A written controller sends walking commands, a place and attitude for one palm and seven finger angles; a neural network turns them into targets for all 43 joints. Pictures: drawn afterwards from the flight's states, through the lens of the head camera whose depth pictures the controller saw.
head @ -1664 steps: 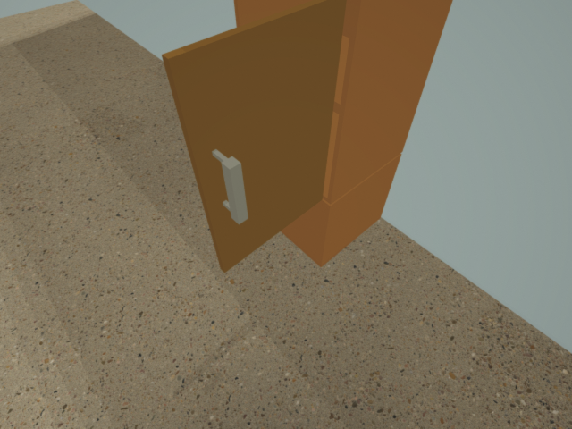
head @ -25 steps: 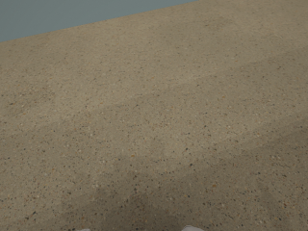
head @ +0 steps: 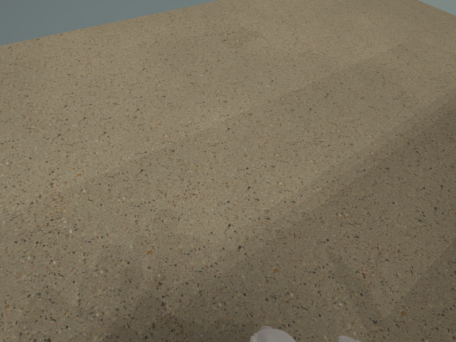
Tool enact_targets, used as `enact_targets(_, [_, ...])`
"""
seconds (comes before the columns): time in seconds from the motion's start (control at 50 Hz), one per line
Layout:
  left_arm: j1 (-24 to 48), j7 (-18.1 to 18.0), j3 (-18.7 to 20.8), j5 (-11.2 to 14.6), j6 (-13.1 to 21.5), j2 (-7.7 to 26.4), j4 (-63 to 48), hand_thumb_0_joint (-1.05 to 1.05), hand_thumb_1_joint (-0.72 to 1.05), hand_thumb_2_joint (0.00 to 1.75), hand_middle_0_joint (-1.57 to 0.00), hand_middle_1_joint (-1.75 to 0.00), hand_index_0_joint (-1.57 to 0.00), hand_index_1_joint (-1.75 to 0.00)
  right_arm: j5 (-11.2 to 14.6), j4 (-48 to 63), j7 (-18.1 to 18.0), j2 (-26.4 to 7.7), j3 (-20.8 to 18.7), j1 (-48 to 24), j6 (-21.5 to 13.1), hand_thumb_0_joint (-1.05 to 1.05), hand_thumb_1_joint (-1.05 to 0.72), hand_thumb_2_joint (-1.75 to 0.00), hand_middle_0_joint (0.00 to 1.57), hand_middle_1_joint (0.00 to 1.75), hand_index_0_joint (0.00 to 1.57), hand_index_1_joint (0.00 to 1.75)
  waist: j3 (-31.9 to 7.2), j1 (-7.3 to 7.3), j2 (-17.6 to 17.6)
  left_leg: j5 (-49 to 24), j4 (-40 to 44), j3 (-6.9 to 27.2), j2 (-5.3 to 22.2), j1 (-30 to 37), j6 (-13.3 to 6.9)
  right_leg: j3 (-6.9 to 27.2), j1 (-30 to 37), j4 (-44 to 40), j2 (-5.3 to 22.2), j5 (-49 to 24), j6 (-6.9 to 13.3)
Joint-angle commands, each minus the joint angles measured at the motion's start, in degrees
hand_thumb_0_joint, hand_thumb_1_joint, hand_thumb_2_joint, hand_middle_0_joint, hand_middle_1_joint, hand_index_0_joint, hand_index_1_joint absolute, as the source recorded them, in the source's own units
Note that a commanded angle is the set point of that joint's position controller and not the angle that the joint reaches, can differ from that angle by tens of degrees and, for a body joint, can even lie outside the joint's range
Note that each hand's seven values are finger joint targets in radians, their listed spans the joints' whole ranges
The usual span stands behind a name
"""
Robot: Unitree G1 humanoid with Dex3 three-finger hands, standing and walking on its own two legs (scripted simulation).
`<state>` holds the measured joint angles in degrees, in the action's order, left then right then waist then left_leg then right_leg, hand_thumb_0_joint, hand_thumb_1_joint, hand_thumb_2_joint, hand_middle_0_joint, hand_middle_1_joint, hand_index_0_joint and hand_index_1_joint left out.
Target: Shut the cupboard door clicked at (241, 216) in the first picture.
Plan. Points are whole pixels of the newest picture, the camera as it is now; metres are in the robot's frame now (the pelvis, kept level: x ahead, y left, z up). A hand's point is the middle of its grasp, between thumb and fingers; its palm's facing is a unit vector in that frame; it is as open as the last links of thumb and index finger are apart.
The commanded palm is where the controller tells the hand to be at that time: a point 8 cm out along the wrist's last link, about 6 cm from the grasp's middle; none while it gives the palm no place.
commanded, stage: turn to face it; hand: left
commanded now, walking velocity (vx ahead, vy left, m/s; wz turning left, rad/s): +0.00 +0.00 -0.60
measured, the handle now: out of the picture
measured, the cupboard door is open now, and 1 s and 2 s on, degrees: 69 69 69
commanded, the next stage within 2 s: take the last steps up to it in 1.90 s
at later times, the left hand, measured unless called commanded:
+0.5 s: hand (163, 327) +0.16 +0.14 -0.16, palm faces -0.32 -0.91 -0.25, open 7.4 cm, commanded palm none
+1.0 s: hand (193, 297) +0.22 +0.09 -0.16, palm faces -0.58 -0.77 -0.27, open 7.4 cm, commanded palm none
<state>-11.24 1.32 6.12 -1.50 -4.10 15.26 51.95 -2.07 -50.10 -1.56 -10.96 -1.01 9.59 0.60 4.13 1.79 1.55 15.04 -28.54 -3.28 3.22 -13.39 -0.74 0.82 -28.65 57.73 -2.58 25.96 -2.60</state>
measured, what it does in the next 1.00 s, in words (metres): steps on the spot, turning right: right foot, then left foot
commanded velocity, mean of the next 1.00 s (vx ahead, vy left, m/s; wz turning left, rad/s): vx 0.00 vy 0.00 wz -0.60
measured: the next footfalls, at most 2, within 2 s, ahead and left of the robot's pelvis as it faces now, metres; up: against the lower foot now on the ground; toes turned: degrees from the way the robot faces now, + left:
right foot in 0.28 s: +0.01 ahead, -0.15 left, +0.00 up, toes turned -16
left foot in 0.62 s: +0.12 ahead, +0.09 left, +0.00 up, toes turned -21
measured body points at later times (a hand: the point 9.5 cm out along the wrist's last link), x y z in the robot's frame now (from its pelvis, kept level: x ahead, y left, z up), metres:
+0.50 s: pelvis +0.00 -0.02 +0.00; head +0.04 -0.04 +0.44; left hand +0.18 +0.18 -0.14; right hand -0.02 -0.30 -0.15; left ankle +0.05 +0.11 -0.69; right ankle -0.03 -0.14 -0.74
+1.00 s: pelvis +0.00 -0.02 -0.02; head +0.02 -0.05 +0.43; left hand +0.25 +0.13 -0.14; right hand -0.12 -0.25 -0.16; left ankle +0.08 +0.10 -0.74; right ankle -0.07 -0.11 -0.75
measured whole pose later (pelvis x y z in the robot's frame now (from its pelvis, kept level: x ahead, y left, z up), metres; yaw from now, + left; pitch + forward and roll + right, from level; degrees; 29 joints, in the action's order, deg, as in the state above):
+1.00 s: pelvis +0.00 -0.02 -0.02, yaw -38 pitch +0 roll +0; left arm -8.2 2.1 4.3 -1.5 -3.2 14.4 49.8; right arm -1.5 -51.8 -0.4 -14.1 -2.7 14.7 1.8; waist 4.5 -0.6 -1.8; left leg 21.8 -38.8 -12.4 10.3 -16.6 3.3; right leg -4.3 -15.2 32.8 1.3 17.4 1.2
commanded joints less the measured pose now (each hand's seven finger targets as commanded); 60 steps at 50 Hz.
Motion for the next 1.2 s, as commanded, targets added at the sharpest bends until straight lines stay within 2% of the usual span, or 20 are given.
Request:
enact_targets(0.0, [1.82, 0.95, 0.07, 0.37, 0.65, 2.74, -6.07, 0.0, 0.9, 0.9, -0.2, -0.3, -0.2, -0.3, 0.25, 3.09, -1.03, -11.79, -3.1, 2.16, -1.11, 0.0, -0.9, -0.9, 0.2, 0.3, 0.2, 0.3, -4.2, -1.84, -11.49, -26.34, 9.02, 4.19, 14.84, 6.85, -6.56, -2.29, -2.33, 2.52, 4.05, -1.77, -1.15])
enact_targets(0.16, [6.46, 1.12, -0.98, 0.35, 1.14, 2.41, -7.73, 0.0, 0.9, 0.9, -0.2, -0.3, -0.2, -0.3, 0.11, 0.85, -0.14, -14.74, -4.43, 6.67, -0.71, 0.0, -0.9, -0.9, 0.2, 0.3, 0.2, 0.3, -5.87, -4.42, -14.72, -31.49, 4.29, -0.08, 17.01, 9.36, -5.67, -6.91, 6.51, -14.35, 2.85, -1.16, 0.78])
enact_targets(0.22, [-0.31, 0.68, -0.43, 0.3, 2.1, 5.19, -5.85, 0.0, 0.9, 0.9, -0.2, -0.3, -0.2, -0.3, 0.81, 1.32, 0.31, -14.89, -4.76, 4.58, -0.48, 0.0, -0.9, -0.9, 0.2, 0.3, 0.2, 0.3, -8.08, -0.27, -10.12, -25.7, -6.59, -4.07, 14.56, 3.08, -0.63, -5.95, 21.58, -32.99, 3.44, -16.55, 2.85])
enact_targets(0.26, [-7.8, -0.7, 1.4, 0.1, 3.13, 14.98, -3.35, 0.0, 0.9, 0.9, -0.2, -0.3, -0.2, -0.3, 1.27, 5.67, 0.65, -8.42, -3.03, 0.38, -0.1, 0.0, -0.9, -0.9, 0.2, 0.3, 0.2, 0.3, -8.06, 3.31, 14.68, 22.3, -29.86, -6.64, 1.49, -21.35, 5.54, 19.89, 33.97, -36.52, 25.55, -53.01, 13.24])
enact_targets(0.28, [-8.72, -1.31, 1.42, 0.57, 2.87, 15.45, -3.43, 0.0, 0.9, 0.9, -0.2, -0.3, -0.2, -0.3, 1.18, 6.27, -0.05, -9.01, -2.64, -1.27, 0.61, 0.0, -0.9, -0.9, 0.2, 0.3, 0.2, 0.3, -8.29, 4.0, 10.07, 22.18, -36.42, 1.07, 2.25, -23.6, 5.14, 19.78, 32.04, -35.34, 26.13, -54.02, 16.38])
enact_targets(0.3, [-5.74, -2.17, 1.75, 0.49, 2.89, 13.35, -3.77, 0.0, 0.9, 0.9, -0.2, -0.3, -0.2, -0.3, 1.32, 5.79, -0.43, -8.86, -2.85, -1.58, 0.73, 0.0, -0.9, -0.9, 0.2, 0.3, 0.2, 0.3, -8.67, 2.46, 14.47, 19.32, -39.38, 3.17, 2.97, -25.86, 5.38, 21.08, 31.41, -35.45, 23.12, -49.53, 16.27])
enact_targets(0.38, [2.95, -1.92, 0.28, 0.23, 2.74, 9.71, -7.1, 0.0, 0.9, 0.9, -0.2, -0.3, -0.2, -0.3, 1.11, 2.78, 0.41, -8.91, -3.03, 1.74, 1.26, 0.0, -0.9, -0.9, 0.2, 0.3, 0.2, 0.3, -6.49, -2.05, 7.31, 8.54, -33.91, 2.15, 2.73, -17.01, 6.61, 11.66, 19.54, -37.13, 16.29, -34.12, 13.02])
enact_targets(0.5, [2.79, -1.26, 0.91, -0.31, 2.17, 10.84, -6.87, 0.0, 0.9, 0.9, -0.2, -0.3, -0.2, -0.3, 1.46, 3.74, 0.62, -7.97, -3.06, 1.94, 0.56, 0.0, -0.9, -0.9, 0.2, 0.3, 0.2, 0.3, -4.27, -1.57, 8.41, 8.18, -15.13, 0.47, -0.88, -8.35, 5.51, 17.81, 13.15, -37.4, 14.43, -21.63, 12.65])
enact_targets(0.56, [4.68, -1.15, 0.8, 0.44, 1.63, 9.24, -7.2, 0.0, 0.9, 0.9, -0.2, -0.3, -0.2, -0.3, 1.6, 1.92, -0.03, -8.86, -3.04, 7.8, -0.6, 0.0, -0.9, -0.9, 0.2, 0.3, 0.2, 0.3, -6.48, -4.61, 6.88, -1.42, 2.0, 0.8, -1.16, 4.02, 4.65, 17.4, 7.87, -31.85, 10.64, -19.78, 8.09])
enact_targets(0.6, [2.06, -0.46, -0.53, 1.23, 1.27, 3.32, -8.88, 0.0, 0.9, 0.9, -0.2, -0.3, -0.2, -0.3, 0.51, 2.45, -0.43, -18.08, -4.54, 10.25, -1.26, 0.0, -0.9, -0.9, 0.2, 0.3, 0.2, 0.3, -7.59, -4.64, -19.49, -2.91, 14.18, 24.66, 21.31, 9.81, -4.39, 3.24, -3.75, -9.82, -1.66, 6.1, 1.63])
enact_targets(0.62, [3.65, -0.19, -0.27, 0.61, 1.32, 5.03, -9.51, 0.0, 0.9, 0.9, -0.2, -0.3, -0.2, -0.3, 0.08, 3.05, -0.72, -18.42, -4.43, 10.36, -1.28, 0.0, -0.9, -0.9, 0.2, 0.3, 0.2, 0.3, -6.77, -5.26, -15.51, -4.78, 14.85, 27.14, 25.72, 5.27, -8.72, 2.38, -3.48, 1.35, 0.71, 9.69, 1.3])
enact_targets(0.7, [3.07, 1.14, 0.05, 0.41, 0.95, 3.26, -6.73, 0.0, 0.9, 0.9, -0.2, -0.3, -0.2, -0.3, 0.08, 4.18, -1.05, -13.02, -3.12, 2.99, -1.44, 0.0, -0.9, -0.9, 0.2, 0.3, 0.2, 0.3, -5.33, -1.94, -12.25, -22.42, 9.62, 7.08, 16.59, 5.41, -6.27, -0.93, -2.56, 7.05, 4.32, 1.82, -0.36])
enact_targets(0.86, [5.79, 1.2, -0.88, 0.52, 0.91, 1.75, -7.27, 0.0, 0.9, 0.9, -0.2, -0.3, -0.2, -0.3, 0.13, 1.3, -0.19, -14.48, -4.38, 6.95, -0.64, 0.0, -0.9, -0.9, 0.2, 0.3, 0.2, 0.3, -6.02, -4.29, -15.05, -24.22, 6.0, 0.01, 18.01, 7.05, -5.86, -6.28, 6.84, -12.69, 3.26, 0.62, 0.63])
enact_targets(0.92, [0.76, 0.88, -0.53, 0.46, 1.63, 3.61, -5.76, 0.0, 0.9, 0.9, -0.2, -0.3, -0.2, -0.3, 0.65, 1.52, 0.22, -14.93, -4.74, 4.77, -0.28, 0.0, -0.9, -0.9, 0.2, 0.3, 0.2, 0.3, -7.13, -1.28, -11.88, -18.27, -1.81, -3.47, 16.32, 1.58, -1.76, -7.01, 18.83, -29.95, 2.61, -12.0, 2.17])
enact_targets(0.94, [-3.18, 0.39, 0.25, 0.06, 2.11, 7.53, -4.69, 0.0, 0.9, 0.9, -0.2, -0.3, -0.2, -0.3, 1.18, 2.28, 0.55, -13.21, -4.67, 4.01, -0.16, 0.0, -0.9, -0.9, 0.2, 0.3, 0.2, 0.3, -8.01, 0.78, -2.91, -8.27, -10.08, -6.05, 12.93, -5.7, 1.69, 0.3, 27.22, -36.84, 8.41, -18.76, 4.23])
enact_targets(0.96, [-5.53, -0.45, 1.46, -0.39, 2.82, 13.63, -3.88, 0.0, 0.9, 0.9, -0.2, -0.3, -0.2, -0.3, 1.33, 5.26, 0.81, -8.13, -3.4, 1.17, -0.05, 0.0, -0.9, -0.9, 0.2, 0.3, 0.2, 0.3, -6.37, 2.48, 16.98, 19.75, -23.27, -9.31, 3.24, -21.12, 5.41, 20.43, 32.12, -40.51, 23.15, -34.64, 10.62])
enact_targets(0.98, [-8.03, -0.86, 1.28, 0.53, 2.66, 15.32, -3.5, 0.0, 0.9, 0.9, -0.2, -0.3, -0.2, -0.3, 1.11, 6.39, 0.37, -9.59, -2.94, -0.91, 0.84, 0.0, -0.9, -0.9, 0.2, 0.3, 0.2, 0.3, -6.67, 4.0, 13.33, 22.12, -32.45, -0.81, 2.42, -21.71, 5.05, 22.67, 26.76, -39.79, 26.49, -37.9, 15.09])
enact_targets(1.02, [-2.06, -1.85, 1.18, 0.48, 2.66, 11.95, -4.44, 0.0, 0.9, 0.9, -0.2, -0.3, -0.2, -0.3, 1.18, 4.78, -0.2, -9.99, -3.45, -1.84, 1.32, 0.0, -0.9, -0.9, 0.2, 0.3, 0.2, 0.3, -4.48, 1.02, 13.33, 15.18, -39.24, 4.2, 3.14, -24.92, 5.26, 22.24, 23.53, -40.64, 21.48, -29.44, 15.11])
enact_targets(1.08, [2.74, -1.62, 0.13, 0.46, 2.91, 8.61, -6.26, 0.0, 0.9, 0.9, -0.2, -0.3, -0.2, -0.3, 0.83, 2.57, 0.63, -9.33, -3.45, 1.06, 1.35, 0.0, -0.9, -0.9, 0.2, 0.3, 0.2, 0.3, -5.89, -1.97, 8.31, 6.27, -35.34, 2.73, 2.89, -19.09, 6.23, 12.48, 19.79, -39.3, 15.28, -26.62, 12.14])
enact_targets(1.18, [-0.09, -1.47, 0.36, 0.14, 2.82, 9.69, -5.43, 0.0, 0.9, 0.9, -0.2, -0.3, -0.2, -0.3, 1.04, 3.6, 0.71, -8.4, -3.25, -0.9, 1.24, 0.0, -0.9, -0.9, 0.2, 0.3, 0.2, 0.3, -5.32, -0.73, 6.84, 7.49, -24.59, 1.9, 0.36, -16.01, 6.27, 16.95, 19.2, -39.37, 14.76, -24.25, 13.41])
